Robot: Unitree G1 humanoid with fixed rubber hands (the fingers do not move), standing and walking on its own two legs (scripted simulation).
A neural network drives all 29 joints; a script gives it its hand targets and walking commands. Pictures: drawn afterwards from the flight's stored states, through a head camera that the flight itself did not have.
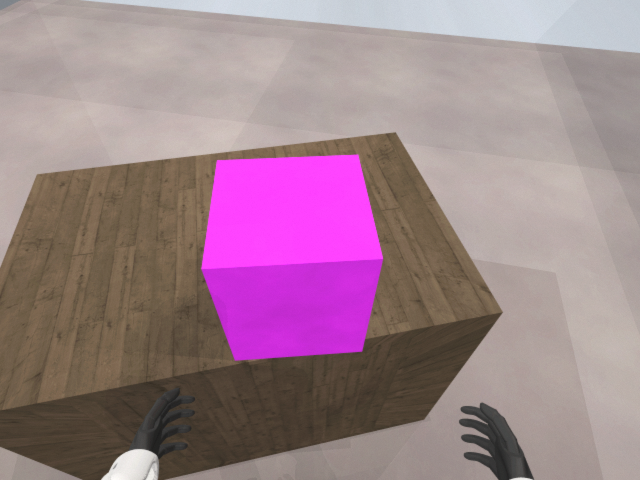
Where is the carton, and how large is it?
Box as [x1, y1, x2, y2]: [201, 155, 382, 360]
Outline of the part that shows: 357,155 217,160 201,268 235,360 361,351 382,261 382,256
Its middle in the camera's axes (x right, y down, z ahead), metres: -0.04 +0.03 +0.61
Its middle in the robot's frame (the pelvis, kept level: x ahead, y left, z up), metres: +0.43 +0.07 -0.01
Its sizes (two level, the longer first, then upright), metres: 0.210 0.200 0.250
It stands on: a pedestal, 0.64 m high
